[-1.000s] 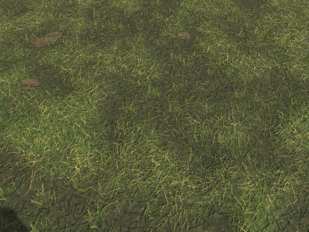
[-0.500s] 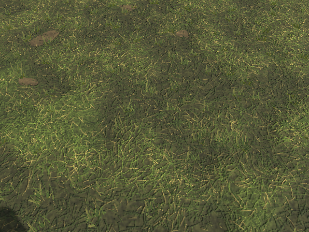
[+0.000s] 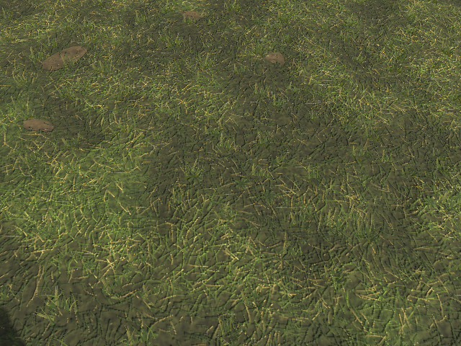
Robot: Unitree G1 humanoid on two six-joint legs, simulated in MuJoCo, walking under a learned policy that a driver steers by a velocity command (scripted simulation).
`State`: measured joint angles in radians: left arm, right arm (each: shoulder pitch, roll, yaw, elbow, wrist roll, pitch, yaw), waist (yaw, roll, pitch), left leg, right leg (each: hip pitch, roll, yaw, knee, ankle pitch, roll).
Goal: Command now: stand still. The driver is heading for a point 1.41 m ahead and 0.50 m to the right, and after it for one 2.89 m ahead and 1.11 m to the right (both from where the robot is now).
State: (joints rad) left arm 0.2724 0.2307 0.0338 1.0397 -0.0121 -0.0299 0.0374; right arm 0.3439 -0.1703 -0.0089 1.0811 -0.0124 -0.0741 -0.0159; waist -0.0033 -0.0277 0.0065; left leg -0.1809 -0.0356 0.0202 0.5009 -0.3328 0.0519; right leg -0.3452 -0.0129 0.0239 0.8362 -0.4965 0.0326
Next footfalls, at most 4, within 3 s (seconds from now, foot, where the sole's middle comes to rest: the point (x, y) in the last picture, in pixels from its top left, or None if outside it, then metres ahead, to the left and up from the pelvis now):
0.14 right None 0.07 -0.13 -0.77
0.92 right None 0.34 -0.15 -0.77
1.48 left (205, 288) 0.68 0.08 -0.77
2.04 right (290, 222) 0.93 -0.20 -0.77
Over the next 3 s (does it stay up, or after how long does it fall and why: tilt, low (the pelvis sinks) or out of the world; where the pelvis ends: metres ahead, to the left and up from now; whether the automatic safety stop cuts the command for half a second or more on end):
stays up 1.26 -0.33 -0.01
